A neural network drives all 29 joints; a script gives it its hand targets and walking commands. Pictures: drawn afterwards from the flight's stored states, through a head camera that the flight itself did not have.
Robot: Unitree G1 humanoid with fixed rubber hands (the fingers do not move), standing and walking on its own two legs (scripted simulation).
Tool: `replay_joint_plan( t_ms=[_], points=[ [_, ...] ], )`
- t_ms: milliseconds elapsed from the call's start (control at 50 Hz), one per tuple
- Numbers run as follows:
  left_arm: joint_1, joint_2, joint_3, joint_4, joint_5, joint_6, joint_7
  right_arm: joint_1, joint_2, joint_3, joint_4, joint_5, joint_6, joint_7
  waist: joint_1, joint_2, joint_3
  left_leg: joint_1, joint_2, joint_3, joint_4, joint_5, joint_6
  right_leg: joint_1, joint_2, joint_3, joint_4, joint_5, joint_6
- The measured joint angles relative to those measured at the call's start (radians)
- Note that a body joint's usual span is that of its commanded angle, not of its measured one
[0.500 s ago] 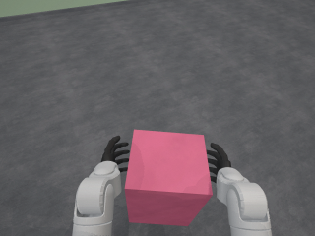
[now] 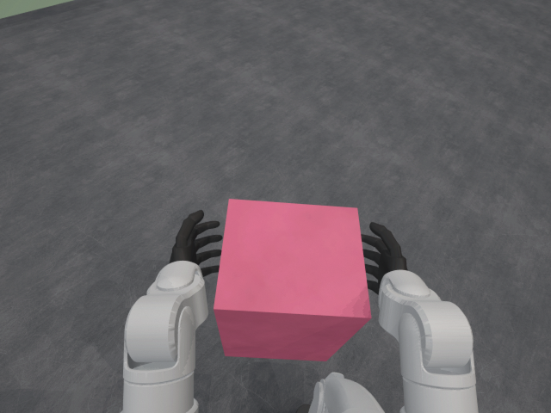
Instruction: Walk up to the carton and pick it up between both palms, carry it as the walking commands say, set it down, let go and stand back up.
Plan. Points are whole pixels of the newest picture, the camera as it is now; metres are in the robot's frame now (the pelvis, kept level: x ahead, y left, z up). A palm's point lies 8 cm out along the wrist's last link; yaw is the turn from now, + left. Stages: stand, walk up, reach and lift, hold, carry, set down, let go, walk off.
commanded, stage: carry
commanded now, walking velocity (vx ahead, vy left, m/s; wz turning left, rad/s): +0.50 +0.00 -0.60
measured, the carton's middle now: (283, 290) +0.29 +0.01 +0.00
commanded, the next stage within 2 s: none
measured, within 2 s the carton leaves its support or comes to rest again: neither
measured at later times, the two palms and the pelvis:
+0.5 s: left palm (242, 80) +0.71 +0.10 +0.09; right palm (363, 118) +0.61 -0.14 +0.09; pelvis +0.40 +0.07 +0.01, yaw -19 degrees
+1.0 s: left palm (270, 29) +1.08 +0.04 +0.04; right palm (357, 49) +0.96 -0.19 +0.06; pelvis +0.77 +0.03 -0.01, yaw -27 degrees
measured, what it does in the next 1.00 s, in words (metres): walks ahead, turning right: right foot, then left foot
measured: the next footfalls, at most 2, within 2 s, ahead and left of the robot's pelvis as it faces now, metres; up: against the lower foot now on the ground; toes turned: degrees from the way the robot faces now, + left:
right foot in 0.12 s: +0.24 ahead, -0.06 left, +0.00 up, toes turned -12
left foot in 0.38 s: +0.44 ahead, +0.14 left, +0.00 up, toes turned -8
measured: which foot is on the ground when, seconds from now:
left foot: down 0.00-0.10, up 0.12-0.36, down 0.38-0.84, up 0.86-1.00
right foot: up 0.00-0.10, down 0.12-0.40, up 0.42-0.84, down 0.86-1.00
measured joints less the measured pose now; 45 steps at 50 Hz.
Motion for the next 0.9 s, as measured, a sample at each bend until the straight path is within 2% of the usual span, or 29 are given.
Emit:
replay_joint_plan(
  t_ms=[60,100,120,140,160,200,220,260,340,360,400,420,460,480,500,520,580,660,720,800,840,860,880,900],
  points=[
    [0.014,0.002,-0.014,-0.014,-0.008,0.013,0.015,0.017,-0.002,0.000,-0.010,0.000,0.006,0.008,0.022,-0.011,0.015,0.035,0.021,0.007,0.123,-0.053,-0.028,0.069,0.041,-0.062,-0.140,-0.008,-0.016],
    [0.021,0.003,-0.025,-0.011,-0.016,0.024,0.025,0.040,-0.003,0.000,-0.013,-0.001,0.008,0.014,0.038,-0.019,0.014,0.025,0.039,0.003,0.309,-0.057,-0.041,0.173,0.078,-0.094,-0.261,-0.034,-0.028],
    [0.021,0.003,-0.032,-0.003,-0.018,0.029,0.027,0.054,-0.004,-0.001,-0.016,-0.003,0.010,0.015,0.039,-0.030,0.002,-0.016,0.047,-0.012,0.458,-0.031,-0.039,0.239,0.090,-0.093,-0.344,-0.028,-0.058],
    [0.018,0.003,-0.037,0.015,-0.017,0.021,0.027,0.051,-0.004,-0.009,-0.010,-0.006,0.009,0.016,0.044,-0.005,-0.002,-0.085,0.067,-0.051,0.641,-0.017,-0.038,0.254,0.108,-0.094,-0.335,-0.066,-0.108],
    [0.015,0.002,-0.031,0.033,-0.016,0.011,0.027,0.041,-0.004,-0.012,0.009,-0.008,0.006,0.017,0.047,0.016,-0.002,-0.173,0.054,-0.123,0.815,-0.065,-0.042,0.253,0.121,-0.089,-0.303,-0.102,-0.134],
    [0.019,0.002,-0.015,0.064,-0.018,0.006,0.025,0.035,-0.003,-0.008,0.057,-0.007,-0.001,0.016,0.045,0.018,0.003,-0.344,-0.007,-0.246,1.060,-0.127,-0.047,0.290,0.138,-0.063,-0.314,-0.137,-0.139],
    [0.028,0.003,-0.013,0.069,-0.018,0.007,0.025,0.039,-0.004,-0.004,0.067,-0.006,-0.001,0.015,0.046,0.009,0.009,-0.415,-0.028,-0.281,1.106,-0.135,-0.051,0.324,0.142,-0.041,-0.349,-0.132,-0.123],
    [0.049,0.005,-0.019,0.059,-0.022,0.003,0.026,0.053,-0.004,0.004,0.063,-0.003,-0.005,0.013,0.045,-0.016,0.024,-0.517,-0.036,-0.313,1.011,-0.124,-0.062,0.398,0.142,0.012,-0.432,-0.124,-0.095],
    [0.062,0.007,-0.034,-0.016,-0.031,-0.015,0.036,0.053,-0.004,0.001,0.000,0.015,-0.025,0.011,0.026,-0.056,0.048,-0.566,-0.036,-0.302,0.456,-0.038,-0.078,0.494,0.103,0.138,-0.536,-0.129,-0.049],
    [0.059,0.007,-0.035,-0.039,-0.033,-0.023,0.037,0.047,-0.003,0.002,-0.025,0.017,-0.030,0.009,0.017,-0.057,0.048,-0.559,-0.036,-0.285,0.329,0.024,-0.079,0.501,0.091,0.168,-0.527,-0.146,-0.034],
    [0.054,0.007,-0.026,-0.083,-0.033,-0.029,0.038,0.027,-0.002,0.011,-0.050,0.019,-0.036,0.006,-0.001,-0.059,0.042,-0.507,-0.037,-0.219,0.203,0.242,-0.041,0.483,0.058,0.197,-0.413,-0.210,-0.014],
    [0.047,0.007,-0.018,-0.090,-0.031,-0.026,0.038,0.018,-0.001,0.015,-0.043,0.018,-0.041,0.005,-0.016,-0.062,0.033,-0.486,-0.043,-0.186,0.208,0.269,-0.007,0.448,0.039,0.185,-0.299,-0.223,-0.008],
    [0.034,0.005,-0.004,-0.074,-0.025,-0.013,0.030,0.004,0.000,0.016,-0.025,0.018,-0.028,-0.002,-0.044,-0.039,0.009,-0.430,-0.044,-0.149,0.190,0.195,0.045,0.355,0.034,0.168,-0.039,-0.281,-0.009],
    [0.030,0.004,0.001,-0.059,-0.023,-0.007,0.026,-0.001,0.000,0.014,-0.013,0.016,-0.018,-0.004,-0.053,-0.029,-0.004,-0.393,-0.044,-0.135,0.158,0.168,0.058,0.311,0.031,0.162,0.060,-0.280,-0.009],
    [0.027,0.004,0.002,-0.045,-0.021,0.000,0.025,-0.004,0.000,0.010,-0.002,0.015,-0.007,-0.005,-0.060,-0.018,-0.014,-0.351,-0.044,-0.124,0.115,0.164,0.052,0.273,0.027,0.155,0.123,-0.260,-0.007],
    [0.021,0.003,0.001,-0.035,-0.019,0.006,0.024,-0.008,0.001,0.003,0.002,0.016,0.002,-0.005,-0.064,-0.007,-0.019,-0.309,-0.043,-0.115,0.068,0.174,0.038,0.237,0.021,0.146,0.159,-0.233,-0.004],
    [-0.002,0.000,-0.003,-0.017,-0.014,0.009,0.024,-0.015,0.002,-0.013,0.000,0.015,0.007,-0.003,-0.060,0.018,-0.019,-0.193,-0.038,-0.097,-0.044,0.158,0.056,0.130,0.004,0.114,0.191,-0.130,0.010],
    [-0.027,-0.005,-0.002,-0.026,-0.015,0.005,0.027,-0.024,0.003,-0.022,-0.022,0.009,0.001,0.003,-0.025,0.021,0.003,-0.063,-0.026,-0.078,-0.117,0.114,0.053,0.003,0.001,0.056,0.154,-0.042,0.010],
    [-0.032,-0.005,-0.006,-0.030,-0.018,0.006,0.030,-0.022,0.003,-0.022,-0.034,-0.003,0.004,0.011,0.019,0.010,0.020,0.011,-0.016,-0.058,-0.095,0.067,0.031,-0.024,0.014,-0.016,0.037,0.006,-0.004],
    [-0.014,-0.002,-0.019,-0.021,-0.023,0.032,0.048,-0.001,0.000,-0.017,-0.011,-0.016,0.016,0.030,0.064,-0.022,0.025,0.038,-0.010,-0.030,0.133,0.023,0.002,0.093,0.060,-0.130,-0.207,0.043,-0.035],
    [-0.015,-0.002,-0.029,-0.004,-0.020,0.054,0.055,0.019,-0.002,-0.020,-0.001,-0.014,0.024,0.034,0.065,-0.045,0.022,-0.010,-0.007,-0.035,0.387,0.062,-0.003,0.225,0.081,-0.165,-0.374,0.121,-0.058],
    [-0.023,-0.004,-0.039,0.008,-0.015,0.059,0.054,0.026,-0.003,-0.027,-0.004,-0.016,0.027,0.035,0.054,-0.052,0.014,-0.075,-0.004,-0.058,0.572,0.104,-0.002,0.286,0.083,-0.155,-0.434,0.114,-0.099],
    [-0.030,-0.004,-0.042,0.028,-0.009,0.050,0.051,0.020,-0.003,-0.036,0.006,-0.019,0.022,0.037,0.054,-0.033,0.007,-0.163,-0.005,-0.105,0.765,0.053,-0.011,0.306,0.095,-0.139,-0.430,0.001,-0.104],
    [-0.036,-0.005,-0.033,0.044,-0.007,0.037,0.049,0.006,-0.001,-0.041,0.027,-0.019,0.014,0.038,0.055,-0.006,0.014,-0.255,-0.013,-0.171,0.930,-0.010,-0.021,0.305,0.112,-0.128,-0.404,-0.061,-0.106]
  ],
)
